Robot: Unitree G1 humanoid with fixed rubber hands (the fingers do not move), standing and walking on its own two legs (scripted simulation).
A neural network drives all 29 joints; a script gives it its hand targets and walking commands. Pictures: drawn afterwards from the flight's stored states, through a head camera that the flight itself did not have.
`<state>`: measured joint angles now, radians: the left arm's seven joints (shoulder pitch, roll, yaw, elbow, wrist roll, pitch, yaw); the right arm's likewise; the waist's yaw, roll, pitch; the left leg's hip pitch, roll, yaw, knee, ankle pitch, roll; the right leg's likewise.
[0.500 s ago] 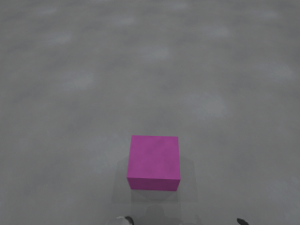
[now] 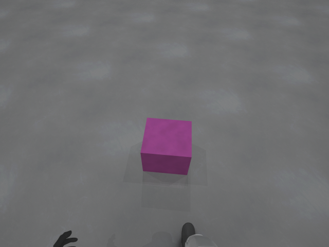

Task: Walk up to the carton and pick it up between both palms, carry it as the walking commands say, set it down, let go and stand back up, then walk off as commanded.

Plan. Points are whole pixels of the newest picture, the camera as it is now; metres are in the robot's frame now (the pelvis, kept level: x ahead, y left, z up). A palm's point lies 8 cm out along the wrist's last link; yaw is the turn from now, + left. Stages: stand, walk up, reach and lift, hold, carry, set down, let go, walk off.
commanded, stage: walk off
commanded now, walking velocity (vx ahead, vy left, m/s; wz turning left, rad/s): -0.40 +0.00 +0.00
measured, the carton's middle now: (167, 146) +0.78 -0.03 -0.64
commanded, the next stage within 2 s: stand in 0.94 s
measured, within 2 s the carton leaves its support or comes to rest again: neither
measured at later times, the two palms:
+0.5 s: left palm out of the picture -0.21 +0.26 -0.10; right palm out of the picture -0.17 -0.28 -0.12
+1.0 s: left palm out of the picture -0.40 +0.31 -0.12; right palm out of the picture -0.44 -0.24 -0.09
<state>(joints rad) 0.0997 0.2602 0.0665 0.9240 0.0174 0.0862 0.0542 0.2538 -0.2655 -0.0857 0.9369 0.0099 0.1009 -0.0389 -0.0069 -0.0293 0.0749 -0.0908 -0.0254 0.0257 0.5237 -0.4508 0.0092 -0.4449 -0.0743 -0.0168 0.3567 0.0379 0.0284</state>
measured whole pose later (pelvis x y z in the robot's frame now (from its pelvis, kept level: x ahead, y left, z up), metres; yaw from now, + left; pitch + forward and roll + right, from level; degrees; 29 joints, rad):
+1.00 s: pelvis -0.47 +0.03 +0.02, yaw +0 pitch -3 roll -1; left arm 0.16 0.29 0.08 0.95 0.02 0.11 0.02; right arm 0.26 -0.23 -0.07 0.90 -0.03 0.10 -0.02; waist -0.02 -0.04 0.08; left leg -0.17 0.03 0.02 0.52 -0.32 0.01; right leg -0.55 0.07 0.12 1.03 -0.43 0.02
